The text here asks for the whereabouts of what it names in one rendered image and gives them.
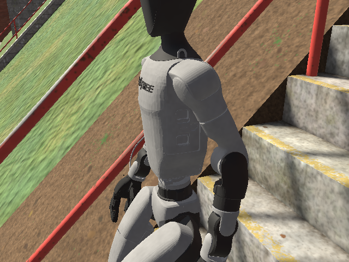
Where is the robot thigh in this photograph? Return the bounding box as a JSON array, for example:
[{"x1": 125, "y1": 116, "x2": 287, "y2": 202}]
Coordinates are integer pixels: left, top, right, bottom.
[
  {"x1": 108, "y1": 186, "x2": 155, "y2": 262},
  {"x1": 121, "y1": 216, "x2": 202, "y2": 262}
]

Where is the robot right forearm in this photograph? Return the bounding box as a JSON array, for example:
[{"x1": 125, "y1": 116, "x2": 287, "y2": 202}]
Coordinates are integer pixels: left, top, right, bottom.
[{"x1": 128, "y1": 143, "x2": 151, "y2": 182}]

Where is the right robot upper arm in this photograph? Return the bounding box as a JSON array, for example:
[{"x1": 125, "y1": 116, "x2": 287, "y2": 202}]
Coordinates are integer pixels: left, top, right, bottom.
[{"x1": 141, "y1": 55, "x2": 151, "y2": 66}]

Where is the left robot upper arm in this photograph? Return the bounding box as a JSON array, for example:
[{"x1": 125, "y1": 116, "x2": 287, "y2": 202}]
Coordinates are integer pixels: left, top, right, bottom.
[{"x1": 169, "y1": 59, "x2": 249, "y2": 175}]

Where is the right robot thigh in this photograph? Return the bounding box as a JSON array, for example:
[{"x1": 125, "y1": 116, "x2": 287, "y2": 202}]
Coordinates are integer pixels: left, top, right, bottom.
[{"x1": 108, "y1": 186, "x2": 155, "y2": 262}]

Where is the left robot thigh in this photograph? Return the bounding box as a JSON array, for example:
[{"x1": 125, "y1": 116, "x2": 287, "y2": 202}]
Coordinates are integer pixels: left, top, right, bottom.
[{"x1": 121, "y1": 216, "x2": 202, "y2": 262}]

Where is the robot right hand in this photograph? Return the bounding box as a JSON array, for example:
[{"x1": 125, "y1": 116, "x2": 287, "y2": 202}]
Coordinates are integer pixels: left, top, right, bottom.
[{"x1": 109, "y1": 175, "x2": 142, "y2": 223}]

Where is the robot left forearm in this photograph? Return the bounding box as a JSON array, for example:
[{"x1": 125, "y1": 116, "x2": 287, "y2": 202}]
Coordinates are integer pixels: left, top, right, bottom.
[{"x1": 200, "y1": 152, "x2": 249, "y2": 262}]

